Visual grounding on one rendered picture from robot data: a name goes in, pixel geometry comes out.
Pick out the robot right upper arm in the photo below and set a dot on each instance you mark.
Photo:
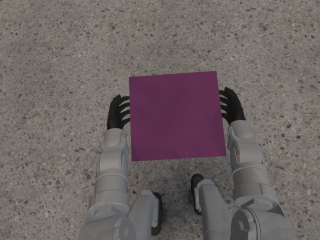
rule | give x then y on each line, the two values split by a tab
254	224

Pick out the right robot hand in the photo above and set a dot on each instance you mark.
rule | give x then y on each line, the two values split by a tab
234	110

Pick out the robot left upper arm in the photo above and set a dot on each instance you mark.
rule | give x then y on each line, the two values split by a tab
115	227

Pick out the right robot foot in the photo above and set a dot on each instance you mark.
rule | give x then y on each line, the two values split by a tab
196	178

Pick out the left robot forearm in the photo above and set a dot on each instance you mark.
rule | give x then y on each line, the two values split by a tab
111	182

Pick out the carton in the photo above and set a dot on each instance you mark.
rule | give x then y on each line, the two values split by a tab
176	116

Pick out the left robot foot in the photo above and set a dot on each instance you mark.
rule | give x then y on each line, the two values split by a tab
155	230

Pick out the right robot forearm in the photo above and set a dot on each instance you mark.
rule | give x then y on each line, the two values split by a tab
252	187

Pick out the left robot hand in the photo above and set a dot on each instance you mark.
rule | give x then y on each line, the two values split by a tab
115	116

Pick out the robot foot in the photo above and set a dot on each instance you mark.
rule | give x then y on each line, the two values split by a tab
155	230
196	178

